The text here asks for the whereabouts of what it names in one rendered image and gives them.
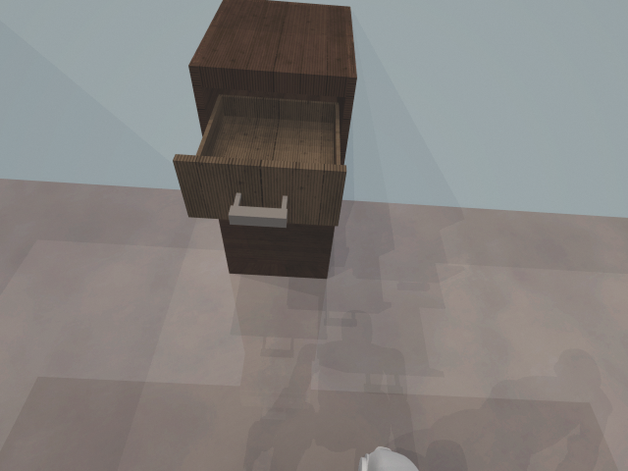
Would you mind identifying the robot right thigh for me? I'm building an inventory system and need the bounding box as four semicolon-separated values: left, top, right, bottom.
358;450;419;471

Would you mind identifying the cabinet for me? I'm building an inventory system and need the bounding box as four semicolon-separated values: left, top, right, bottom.
188;0;357;279

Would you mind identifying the drawer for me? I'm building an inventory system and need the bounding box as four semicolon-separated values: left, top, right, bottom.
173;94;346;226

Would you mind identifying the handle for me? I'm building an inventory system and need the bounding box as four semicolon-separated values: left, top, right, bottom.
229;193;288;228

